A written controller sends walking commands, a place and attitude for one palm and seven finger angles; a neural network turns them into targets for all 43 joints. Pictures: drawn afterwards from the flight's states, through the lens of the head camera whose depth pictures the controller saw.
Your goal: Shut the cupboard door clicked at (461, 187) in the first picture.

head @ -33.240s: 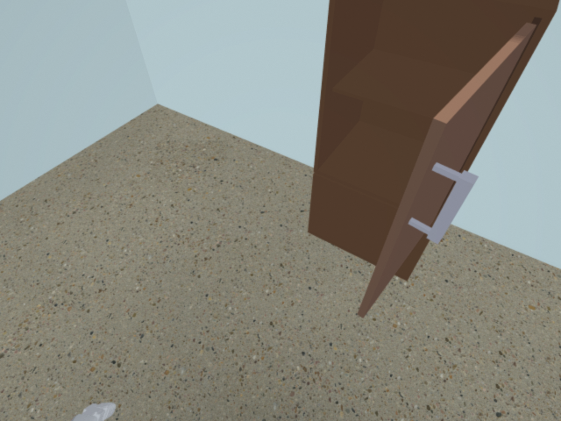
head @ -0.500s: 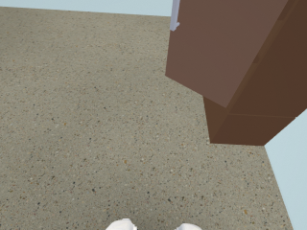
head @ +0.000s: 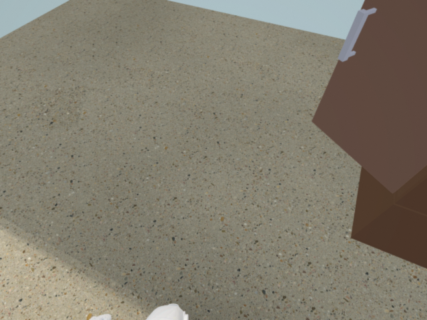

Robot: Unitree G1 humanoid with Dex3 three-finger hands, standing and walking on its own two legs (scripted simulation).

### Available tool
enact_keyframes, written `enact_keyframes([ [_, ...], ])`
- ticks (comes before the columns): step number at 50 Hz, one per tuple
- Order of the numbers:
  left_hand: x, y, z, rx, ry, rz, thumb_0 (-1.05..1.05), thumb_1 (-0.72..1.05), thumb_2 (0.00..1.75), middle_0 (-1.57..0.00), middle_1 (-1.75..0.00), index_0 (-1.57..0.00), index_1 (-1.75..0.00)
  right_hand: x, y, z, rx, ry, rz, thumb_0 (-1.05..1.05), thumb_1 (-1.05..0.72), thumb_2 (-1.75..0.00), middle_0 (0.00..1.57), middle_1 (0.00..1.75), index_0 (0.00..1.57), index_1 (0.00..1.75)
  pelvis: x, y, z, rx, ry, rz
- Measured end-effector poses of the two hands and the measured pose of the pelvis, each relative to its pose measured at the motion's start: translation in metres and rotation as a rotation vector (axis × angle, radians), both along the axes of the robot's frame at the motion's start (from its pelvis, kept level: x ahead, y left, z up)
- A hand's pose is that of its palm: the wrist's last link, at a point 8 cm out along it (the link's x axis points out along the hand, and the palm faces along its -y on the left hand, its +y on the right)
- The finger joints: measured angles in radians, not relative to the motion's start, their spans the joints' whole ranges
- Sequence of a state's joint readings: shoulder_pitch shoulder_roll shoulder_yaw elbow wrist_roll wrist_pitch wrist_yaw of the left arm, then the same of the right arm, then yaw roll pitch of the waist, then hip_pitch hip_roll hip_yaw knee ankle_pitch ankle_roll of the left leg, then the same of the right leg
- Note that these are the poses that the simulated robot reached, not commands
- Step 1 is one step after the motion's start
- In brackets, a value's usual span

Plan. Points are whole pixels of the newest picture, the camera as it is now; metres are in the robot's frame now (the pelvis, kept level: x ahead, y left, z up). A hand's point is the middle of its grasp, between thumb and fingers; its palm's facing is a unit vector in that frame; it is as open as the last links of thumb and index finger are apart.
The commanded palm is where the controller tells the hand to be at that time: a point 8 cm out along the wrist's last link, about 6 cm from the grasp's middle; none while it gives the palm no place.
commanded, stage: walk to a spot facing it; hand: left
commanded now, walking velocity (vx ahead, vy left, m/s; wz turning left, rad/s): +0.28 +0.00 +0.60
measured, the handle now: (357, 35) +0.89 -0.41 +0.06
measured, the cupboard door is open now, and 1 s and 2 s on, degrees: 55 55 55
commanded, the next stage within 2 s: turn to face it in 0.88 s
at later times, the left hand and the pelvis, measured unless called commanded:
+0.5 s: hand (109, 317) +0.14 +0.22 -0.15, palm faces +0.30 -0.91 -0.28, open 7.4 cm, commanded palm none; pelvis +0.11 -0.01 -0.01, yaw +17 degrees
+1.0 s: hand out of the picture +0.12 +0.27 -0.19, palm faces +0.60 -0.77 -0.22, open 7.4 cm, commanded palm none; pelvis +0.24 +0.11 -0.01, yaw +34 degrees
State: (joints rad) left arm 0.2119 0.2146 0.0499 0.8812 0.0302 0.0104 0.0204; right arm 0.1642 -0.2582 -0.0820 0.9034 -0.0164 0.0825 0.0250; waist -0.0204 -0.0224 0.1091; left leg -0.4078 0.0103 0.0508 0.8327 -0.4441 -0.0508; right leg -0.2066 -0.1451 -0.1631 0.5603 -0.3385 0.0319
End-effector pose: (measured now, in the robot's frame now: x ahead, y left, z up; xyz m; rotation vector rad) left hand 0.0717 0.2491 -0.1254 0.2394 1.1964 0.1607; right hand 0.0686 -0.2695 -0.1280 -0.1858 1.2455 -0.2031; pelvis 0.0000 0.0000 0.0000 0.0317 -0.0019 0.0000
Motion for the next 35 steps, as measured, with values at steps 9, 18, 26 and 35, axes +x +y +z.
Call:
enact_keyframes([
  [9, -0.045, 0.037, -0.021, -0.036, 0.099, 0.157, 0.01, 0.9, 0.89, -0.2, -0.3, -0.2, -0.3, 0.056, 0.045, 0.005, -0.022, -0.081, 0.183, 0.01, -0.91, -0.9, 0.2, 0.3, 0.2, 0.3, 0.016, 0.021, -0.008, -0.02, 0.007, 0.099],
  [18, 0.013, 0.034, 0.01, -0.013, -0.026, 0.194, 0.01, 0.9, 0.89, -0.2, -0.3, -0.2, -0.3, 0.05, 0.046, -0.006, 0.038, 0.083, 0.2, 0.01, -0.91, -0.9, 0.2, 0.3, 0.2, 0.3, 0.059, 0.011, 0.004, -0.026, 0.008, 0.187],
  [26, 0.043, 0.01, 0.013, 0.022, -0.102, 0.309, 0.0, 0.9, 0.89, -0.2, -0.3, -0.2, -0.3, 0.113, 0.028, -0.024, 0.048, 0.157, 0.279, 0.01, -0.91, -0.9, 0.2, 0.3, 0.2, 0.3, 0.114, -0.005, -0.004, -0.014, -0.005, 0.31],
  [35, 0.009, -0.025, 0.003, -0.09, 0.062, 0.523, 0.01, 0.91, 0.89, -0.2, -0.3, -0.2, -0.3, 0.259, 0.083, 0.005, 0.054, 0.029, 0.472, 0.01, -0.91, -0.9, 0.19, 0.3, 0.2, 0.3, 0.169, 0.014, 0.012, -0.025, 0.012, 0.461],
])
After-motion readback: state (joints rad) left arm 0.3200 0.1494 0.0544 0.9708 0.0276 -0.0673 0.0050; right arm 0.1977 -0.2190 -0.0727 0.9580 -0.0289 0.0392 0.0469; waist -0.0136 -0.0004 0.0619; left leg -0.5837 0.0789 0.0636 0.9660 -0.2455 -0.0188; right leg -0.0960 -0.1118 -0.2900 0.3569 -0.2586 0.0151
